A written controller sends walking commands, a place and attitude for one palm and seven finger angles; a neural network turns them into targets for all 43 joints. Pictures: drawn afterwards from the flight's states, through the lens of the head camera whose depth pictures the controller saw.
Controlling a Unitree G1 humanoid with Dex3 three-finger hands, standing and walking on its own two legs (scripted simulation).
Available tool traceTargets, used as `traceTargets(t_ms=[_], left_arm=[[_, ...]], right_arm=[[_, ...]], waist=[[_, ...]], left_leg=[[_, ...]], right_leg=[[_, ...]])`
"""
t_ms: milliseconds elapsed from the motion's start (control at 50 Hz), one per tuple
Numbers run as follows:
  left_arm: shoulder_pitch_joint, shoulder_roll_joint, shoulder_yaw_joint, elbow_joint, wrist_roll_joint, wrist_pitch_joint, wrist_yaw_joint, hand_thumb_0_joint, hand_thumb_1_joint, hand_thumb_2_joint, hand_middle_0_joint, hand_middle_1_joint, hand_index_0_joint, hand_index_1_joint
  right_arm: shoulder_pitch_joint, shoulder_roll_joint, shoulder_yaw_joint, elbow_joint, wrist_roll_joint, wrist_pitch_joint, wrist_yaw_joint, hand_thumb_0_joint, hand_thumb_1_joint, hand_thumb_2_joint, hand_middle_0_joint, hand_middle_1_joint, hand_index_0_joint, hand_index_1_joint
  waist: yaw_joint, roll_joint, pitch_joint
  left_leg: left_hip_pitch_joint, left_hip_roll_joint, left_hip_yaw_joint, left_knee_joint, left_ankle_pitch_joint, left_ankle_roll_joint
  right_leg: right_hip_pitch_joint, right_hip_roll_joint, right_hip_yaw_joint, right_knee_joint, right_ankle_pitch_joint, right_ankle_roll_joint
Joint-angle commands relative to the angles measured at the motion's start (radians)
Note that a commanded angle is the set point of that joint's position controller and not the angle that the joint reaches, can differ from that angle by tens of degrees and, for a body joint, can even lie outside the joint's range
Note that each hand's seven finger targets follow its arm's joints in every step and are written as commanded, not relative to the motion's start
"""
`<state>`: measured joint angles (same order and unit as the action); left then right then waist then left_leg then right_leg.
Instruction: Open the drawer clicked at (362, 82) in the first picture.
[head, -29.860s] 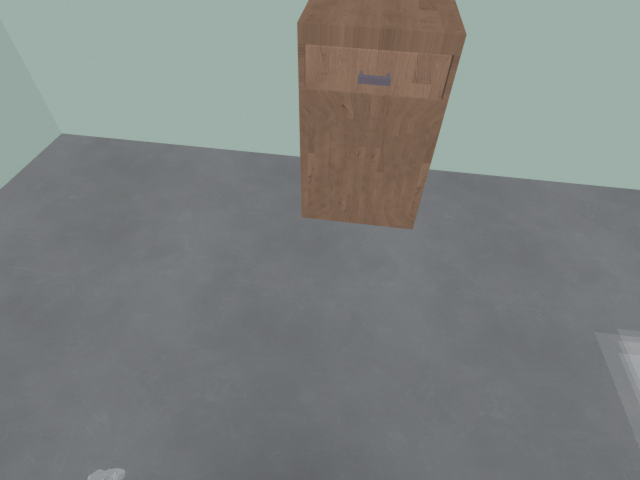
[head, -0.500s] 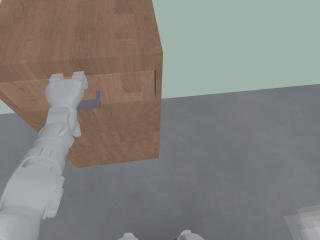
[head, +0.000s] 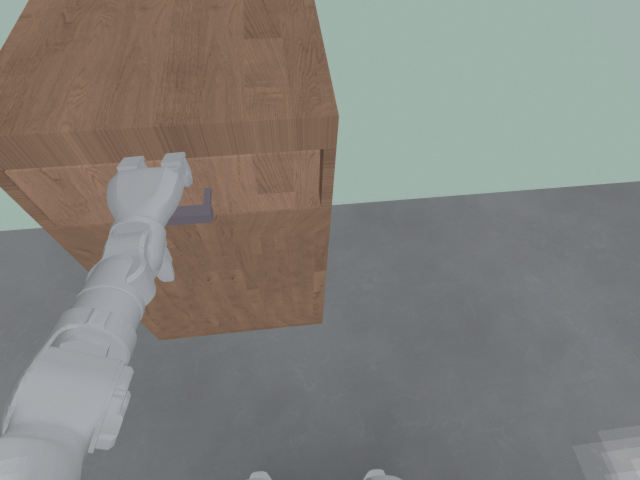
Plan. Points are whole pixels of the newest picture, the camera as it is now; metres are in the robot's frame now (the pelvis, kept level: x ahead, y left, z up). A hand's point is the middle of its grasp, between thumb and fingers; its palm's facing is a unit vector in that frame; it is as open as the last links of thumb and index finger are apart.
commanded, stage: re-aim the fingers above the handle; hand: left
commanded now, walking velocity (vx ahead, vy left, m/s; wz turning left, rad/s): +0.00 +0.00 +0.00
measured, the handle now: (179, 205) +0.53 +0.21 -0.04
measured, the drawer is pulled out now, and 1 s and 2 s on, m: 0.00 0.00 0.00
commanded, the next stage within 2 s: lower the fingers behind the handle in 0.38 s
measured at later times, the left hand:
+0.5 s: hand (171, 215) +0.47 +0.20 +0.01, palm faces -0.05 -0.02 -1.00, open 13.8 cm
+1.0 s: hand (175, 231) +0.46 +0.20 -0.02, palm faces -0.06 -0.01 -1.00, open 13.8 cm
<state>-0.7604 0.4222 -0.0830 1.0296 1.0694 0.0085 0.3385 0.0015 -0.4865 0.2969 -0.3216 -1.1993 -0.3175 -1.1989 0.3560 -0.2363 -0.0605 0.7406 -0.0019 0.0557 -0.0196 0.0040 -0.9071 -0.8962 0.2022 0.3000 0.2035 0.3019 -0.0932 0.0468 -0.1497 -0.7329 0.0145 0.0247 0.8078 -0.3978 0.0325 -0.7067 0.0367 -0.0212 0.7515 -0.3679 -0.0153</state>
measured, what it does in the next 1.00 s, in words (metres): stands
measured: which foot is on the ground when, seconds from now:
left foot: down 0.00-1.00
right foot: down 0.00-1.00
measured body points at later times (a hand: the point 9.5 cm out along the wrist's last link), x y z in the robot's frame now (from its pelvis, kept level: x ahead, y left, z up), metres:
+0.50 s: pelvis +0.00 +0.00 +0.00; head +0.08 -0.01 +0.44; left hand +0.46 +0.20 +0.07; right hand +0.01 -0.27 -0.13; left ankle -0.02 +0.10 -0.70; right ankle -0.01 -0.11 -0.70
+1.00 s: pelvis -0.01 -0.01 -0.01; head +0.10 -0.01 +0.42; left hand +0.46 +0.20 +0.03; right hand +0.00 -0.28 -0.15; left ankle -0.02 +0.10 -0.70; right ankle -0.01 -0.11 -0.70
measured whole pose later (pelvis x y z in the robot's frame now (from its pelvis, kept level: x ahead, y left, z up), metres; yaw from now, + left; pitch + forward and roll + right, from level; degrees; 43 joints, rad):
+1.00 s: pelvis -0.01 -0.01 -0.01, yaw +0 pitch +22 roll -2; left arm -0.78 0.42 -0.03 1.11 1.11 0.03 0.42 0.00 -0.49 0.30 -0.32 -1.20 -0.32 -1.20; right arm 0.34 -0.24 -0.06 0.76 -0.02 0.04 -0.01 0.00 -0.91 -0.90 0.20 0.30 0.20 0.30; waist -0.12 0.05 -0.17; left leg -0.85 0.03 0.02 0.90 -0.43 0.02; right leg -0.84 0.05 -0.02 0.85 -0.40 -0.03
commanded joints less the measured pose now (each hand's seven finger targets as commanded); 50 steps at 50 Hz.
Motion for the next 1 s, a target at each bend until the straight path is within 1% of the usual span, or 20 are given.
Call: traceTargets(t_ms=[0, 40, 80, 120, 200, 240, 300, 340, 360, 380, 440, 480, 520, 560, 620, 720, 840, 880, 920, 980], left_arm=[[-0.435, 0.188, 0.059, -0.167, 0.019, -0.019, 0.057, 0.0, -0.5, 0.3, -0.3, -1.2, -0.3, -1.2], [-0.434, 0.237, 0.1, -0.18, 0.033, -0.015, 0.08, 0.0, -0.5, 0.3, -0.3, -1.2, -0.3, -1.2], [-0.434, 0.21, 0.081, -0.157, 0.038, 0.004, 0.096, 0.0, -0.5, 0.3, -0.3, -1.2, -0.3, -1.2], [-0.449, 0.266, 0.123, -0.151, 0.034, 0.023, 0.102, 0.0, -0.5, 0.3, -0.3, -1.2, -0.3, -1.2], [-0.476, 0.207, 0.068, -0.173, 0.034, 0.037, 0.092, 0.0, -0.5, 0.3, -0.3, -1.2, -0.3, -1.2], [-0.482, 0.148, 0.022, -0.17, 0.021, 0.033, 0.075, 0.0, -0.5, 0.3, -0.3, -1.2, -0.3, -1.2], [-0.469, 0.205, 0.069, -0.162, 0.015, 0.025, 0.065, 0.0, -0.5, 0.3, -0.3, -1.2, -0.3, -1.2], [-0.487, 0.192, 0.048, -0.155, 0.021, 0.017, 0.062, 0.0, -0.5, 0.3, -0.3, -1.2, -0.3, -1.2], [-0.449, 0.223, 0.081, -0.13, 0.024, 0.019, 0.065, 0.0, -0.5, 0.3, -0.3, -1.2, -0.3, -1.2], [-0.461, 0.207, 0.063, -0.132, 0.027, 0.018, 0.068, 0.0, -0.5, 0.3, -0.3, -1.2, -0.3, -1.2], [-0.446, 0.245, 0.092, -0.119, 0.031, 0.02, 0.074, 0.0, -0.5, 0.3, -0.3, -1.2, -0.3, -1.2], [-0.462, 0.213, 0.066, -0.115, 0.035, 0.023, 0.079, 0.0, -0.5, 0.3, -0.3, -1.2, -0.3, -1.2], [-0.457, 0.226, 0.08, -0.1, 0.031, 0.026, 0.078, 0.0, -0.5, 0.3, -0.3, -1.2, -0.3, -1.2], [-0.454, 0.184, 0.048, -0.099, 0.032, 0.02, 0.076, 0.0, -0.5, 0.3, -0.3, -1.2, -0.3, -1.2], [-0.47, 0.216, 0.079, -0.126, 0.028, 0.002, 0.08, 0.0, -0.5, 0.3, -0.3, -1.2, -0.3, -1.2], [-0.482, 0.238, 0.099, -0.133, 0.044, -0.006, 0.11, 0.0, -0.5, 0.3, -0.3, -1.2, -0.3, -1.2], [-0.454, 0.221, 0.098, -0.132, 0.052, 0.014, 0.137, 0.0, -0.5, 0.3, -0.3, -1.2, -0.3, -1.2], [-0.412, 0.215, 0.098, -0.101, 0.045, 0.028, 0.132, 0.0, -0.5, 0.3, -0.3, -1.2, -0.3, -1.2], [-0.435, 0.238, 0.109, -0.103, 0.039, 0.03, 0.123, 0.0, -0.5, 0.3, -0.3, -1.2, -0.3, -1.2], [-0.448, 0.214, 0.078, -0.095, 0.048, 0.022, 0.12, 0.0, -0.5, 0.3, -0.3, -1.2, -0.3, -1.2]], right_arm=[[0.119, -0.162, -0.053, -0.053, -0.005, -0.013, -0.014, 0.0, -0.9, -0.9, 0.2, 0.3, 0.2, 0.3], [0.112, -0.162, -0.052, -0.06, -0.009, -0.011, -0.011, 0.0, -0.9, -0.9, 0.2, 0.3, 0.2, 0.3], [0.108, -0.158, -0.049, -0.063, -0.009, -0.01, -0.005, 0.0, -0.9, -0.9, 0.2, 0.3, 0.2, 0.3], [0.106, -0.168, -0.049, -0.061, -0.01, -0.004, -0.005, 0.0, -0.9, -0.9, 0.2, 0.3, 0.2, 0.3], [0.109, -0.161, -0.054, -0.068, -0.005, -0.011, -0.006, 0.0, -0.9, -0.9, 0.2, 0.3, 0.2, 0.3], [0.112, -0.157, -0.055, -0.069, -0.004, -0.015, -0.009, 0.0, -0.9, -0.9, 0.2, 0.3, 0.2, 0.3], [0.116, -0.163, -0.053, -0.06, -0.004, -0.016, -0.014, 0.0, -0.9, -0.9, 0.2, 0.3, 0.2, 0.3], [0.118, -0.16, -0.048, -0.057, -0.006, -0.017, -0.016, 0.0, -0.9, -0.9, 0.2, 0.3, 0.2, 0.3], [0.116, -0.164, -0.049, -0.056, -0.002, -0.014, -0.016, 0.0, -0.9, -0.9, 0.2, 0.3, 0.2, 0.3], [0.112, -0.163, -0.046, -0.059, -0.006, -0.016, -0.017, 0.0, -0.9, -0.9, 0.2, 0.3, 0.2, 0.3], [0.113, -0.163, -0.043, -0.061, -0.005, -0.013, -0.015, 0.0, -0.9, -0.9, 0.2, 0.3, 0.2, 0.3], [0.117, -0.161, -0.046, -0.061, -0.004, -0.017, -0.013, 0.0, -0.9, -0.9, 0.2, 0.3, 0.2, 0.3], [0.118, -0.165, -0.046, -0.06, -0.005, -0.017, -0.012, 0.0, -0.9, -0.9, 0.2, 0.3, 0.2, 0.3], [0.123, -0.161, -0.05, -0.061, -0.005, -0.021, -0.011, 0.0, -0.9, -0.9, 0.2, 0.3, 0.2, 0.3], [0.129, -0.163, -0.053, -0.056, -0.01, -0.025, -0.011, 0.0, -0.9, -0.9, 0.2, 0.3, 0.2, 0.3], [0.131, -0.162, -0.053, -0.043, -0.016, -0.027, -0.009, 0.0, -0.9, -0.9, 0.2, 0.3, 0.2, 0.3], [0.131, -0.159, -0.056, -0.038, -0.024, -0.031, -0.002, 0.0, -0.9, -0.9, 0.2, 0.3, 0.2, 0.3], [0.127, -0.161, -0.055, -0.035, -0.022, -0.027, 0.001, 0.0, -0.9, -0.9, 0.2, 0.3, 0.2, 0.3], [0.125, -0.165, -0.053, -0.034, -0.021, -0.024, -0.001, 0.0, -0.9, -0.9, 0.2, 0.3, 0.2, 0.3], [0.123, -0.161, -0.05, -0.033, -0.021, -0.031, -0.007, 0.0, -0.9, -0.9, 0.2, 0.3, 0.2, 0.3]], waist=[[-0.032, 0.015, -0.353], [-0.01, 0.049, -0.394], [-0.015, 0.044, -0.379], [-0.014, 0.015, -0.397], [-0.026, 0.035, -0.433], [-0.042, 0.026, -0.42], [-0.032, 0.014, -0.408], [-0.04, 0.012, -0.386], [-0.028, -0.007, -0.371], [-0.035, -0.001, -0.365], [-0.019, 0.015, -0.375], [-0.033, 0.009, -0.367], [-0.035, -0.002, -0.369], [-0.043, 0.008, -0.379], [-0.039, -0.001, -0.42], [-0.037, 0.029, -0.43], [-0.034, 0.034, -0.478], [-0.03, 0.023, -0.456], [-0.038, 0.01, -0.453], [-0.051, 0.014, -0.42]], left_leg=[[0.281, -0.019, -0.024, -0.054, 0.433, 0.001], [0.286, -0.022, -0.018, -0.048, 0.453, 0.0], [0.27, -0.023, -0.015, -0.046, 0.453, -0.002], [0.254, -0.023, -0.017, -0.044, 0.447, 0.0], [0.299, -0.02, -0.015, -0.048, 0.458, 0.0], [0.316, -0.017, -0.02, -0.05, 0.451, 0.001], [0.295, -0.021, -0.018, -0.054, 0.426, 0.005], [0.273, -0.023, -0.017, -0.057, 0.413, 0.007], [0.254, -0.024, -0.016, -0.058, 0.395, 0.006], [0.247, -0.026, -0.013, -0.06, 0.389, 0.007], [0.229, -0.029, -0.008, -0.059, 0.383, 0.006], [0.227, -0.027, -0.007, -0.055, 0.382, 0.007], [0.219, -0.027, -0.008, -0.049, 0.378, 0.006], [0.222, -0.027, -0.008, -0.04, 0.377, 0.006], [0.218, -0.027, -0.009, -0.024, 0.397, 0.008], [0.189, -0.027, -0.011, 0.002, 0.401, 0.006], [0.191, -0.025, -0.009, 0.033, 0.447, 0.005], [0.18, -0.026, -0.006, 0.035, 0.439, 0.005], [0.157, -0.028, -0.01, 0.038, 0.406, 0.006], [0.139, -0.028, -0.008, 0.043, 0.368, 0.01]], right_leg=[[0.104, 0.035, -0.006, -0.055, 0.336, -0.02], [0.119, 0.033, -0.002, -0.043, 0.348, -0.022], [0.115, 0.035, -0.006, -0.04, 0.35, -0.023], [0.141, 0.034, 0.0, -0.036, 0.366, -0.021], [0.144, 0.035, -0.001, -0.044, 0.368, -0.017], [0.124, 0.035, -0.004, -0.054, 0.349, -0.014], [0.141, 0.035, 0.003, -0.059, 0.349, -0.015], [0.139, 0.032, 0.001, -0.06, 0.351, -0.015], [0.14, 0.033, 0.004, -0.06, 0.338, -0.016], [0.14, 0.031, 0.006, -0.063, 0.34, -0.014], [0.157, 0.03, 0.009, -0.055, 0.344, -0.017], [0.138, 0.031, 0.007, -0.056, 0.343, -0.015], [0.139, 0.031, 0.009, -0.052, 0.343, -0.016], [0.12, 0.032, 0.01, -0.046, 0.343, -0.014], [0.138, 0.03, 0.014, -0.03, 0.372, -0.014], [0.106, 0.029, 0.014, -0.001, 0.372, -0.016], [0.103, 0.029, 0.013, 0.025, 0.416, -0.011], [0.1, 0.031, 0.011, 0.021, 0.412, -0.011], [0.102, 0.029, 0.019, 0.022, 0.399, -0.011], [0.068, 0.028, 0.018, 0.021, 0.367, -0.008]])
